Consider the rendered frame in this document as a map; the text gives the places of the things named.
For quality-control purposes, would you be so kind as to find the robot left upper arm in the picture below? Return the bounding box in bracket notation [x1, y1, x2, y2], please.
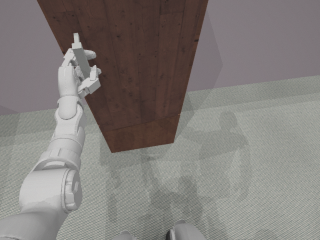
[0, 168, 83, 240]

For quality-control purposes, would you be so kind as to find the robot right shin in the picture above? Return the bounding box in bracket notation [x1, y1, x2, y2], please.
[174, 219, 186, 227]

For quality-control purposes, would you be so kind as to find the robot left forearm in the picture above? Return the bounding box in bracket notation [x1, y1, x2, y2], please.
[19, 96, 87, 211]

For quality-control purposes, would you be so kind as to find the cupboard door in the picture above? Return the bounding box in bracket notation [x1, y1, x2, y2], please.
[40, 0, 204, 132]

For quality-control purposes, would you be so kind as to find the handle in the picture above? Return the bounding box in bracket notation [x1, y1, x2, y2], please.
[72, 33, 91, 79]

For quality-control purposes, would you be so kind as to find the robot left hand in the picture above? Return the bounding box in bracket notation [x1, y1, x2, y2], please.
[58, 48, 102, 101]

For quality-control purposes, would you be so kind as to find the right robot thigh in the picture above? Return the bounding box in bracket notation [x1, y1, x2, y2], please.
[170, 223, 207, 240]

